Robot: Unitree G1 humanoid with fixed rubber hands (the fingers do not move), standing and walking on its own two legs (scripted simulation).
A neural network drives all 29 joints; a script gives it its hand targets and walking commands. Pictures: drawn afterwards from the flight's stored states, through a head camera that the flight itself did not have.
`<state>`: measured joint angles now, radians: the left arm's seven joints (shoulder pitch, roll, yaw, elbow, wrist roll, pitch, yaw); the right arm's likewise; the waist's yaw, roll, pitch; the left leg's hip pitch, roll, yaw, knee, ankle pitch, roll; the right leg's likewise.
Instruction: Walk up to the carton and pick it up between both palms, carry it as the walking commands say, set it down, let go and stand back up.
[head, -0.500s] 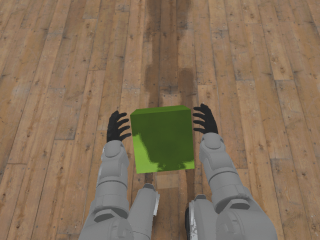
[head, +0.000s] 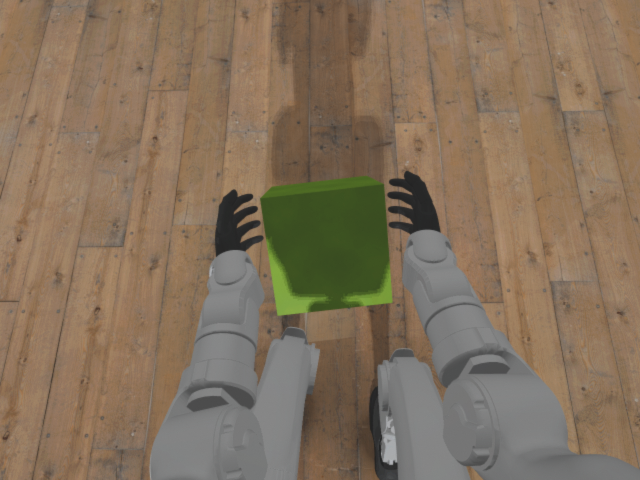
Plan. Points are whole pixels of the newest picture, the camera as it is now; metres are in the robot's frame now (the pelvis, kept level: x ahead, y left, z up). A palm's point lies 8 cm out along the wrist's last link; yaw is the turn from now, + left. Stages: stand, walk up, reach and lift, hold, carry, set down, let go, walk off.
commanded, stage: set down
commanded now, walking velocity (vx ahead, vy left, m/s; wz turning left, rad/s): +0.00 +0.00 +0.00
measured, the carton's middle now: (326, 239) +0.43 +0.07 -0.19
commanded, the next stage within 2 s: none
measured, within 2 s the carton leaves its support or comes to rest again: neither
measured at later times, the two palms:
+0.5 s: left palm (244, 255) +0.38 +0.19 -0.16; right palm (405, 235) +0.44 -0.05 -0.16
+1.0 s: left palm (253, 258) +0.40 +0.19 -0.25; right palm (393, 238) +0.46 -0.05 -0.25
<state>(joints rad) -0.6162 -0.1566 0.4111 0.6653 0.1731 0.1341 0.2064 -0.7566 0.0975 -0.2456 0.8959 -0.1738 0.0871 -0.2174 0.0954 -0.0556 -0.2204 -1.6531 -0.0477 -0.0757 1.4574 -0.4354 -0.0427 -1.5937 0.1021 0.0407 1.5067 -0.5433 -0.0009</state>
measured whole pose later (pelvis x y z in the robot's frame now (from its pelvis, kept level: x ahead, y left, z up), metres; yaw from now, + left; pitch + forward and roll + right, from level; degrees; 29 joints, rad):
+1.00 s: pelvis -0.03 +0.00 -0.14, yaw -1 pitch +44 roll +0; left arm -0.92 -0.07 0.49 0.71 0.13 0.17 0.18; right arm -1.12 0.00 -0.23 0.98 -0.15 0.14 -0.25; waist 0.12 -0.05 -0.08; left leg -2.17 -0.05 -0.07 1.87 -0.46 -0.07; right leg -2.13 0.14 0.03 1.94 -0.58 0.02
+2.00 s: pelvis -0.03 +0.00 -0.20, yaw +0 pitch +41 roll +3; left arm -1.19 0.10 0.56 0.95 0.10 0.10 0.08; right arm -1.39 -0.09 -0.24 1.15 -0.21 0.10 -0.12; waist 0.13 -0.02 0.15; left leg -2.32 -0.06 -0.03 2.09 -0.49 -0.08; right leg -2.28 0.16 0.04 2.18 -0.62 0.03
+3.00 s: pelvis -0.02 +0.00 -0.20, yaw +1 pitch +44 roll +3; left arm -1.20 0.12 0.60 1.01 0.10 0.01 0.03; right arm -1.39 -0.10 -0.26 1.17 -0.25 0.03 -0.06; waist 0.12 0.01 0.14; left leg -2.34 -0.07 -0.03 2.09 -0.52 -0.07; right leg -2.29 0.14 0.05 2.19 -0.66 0.03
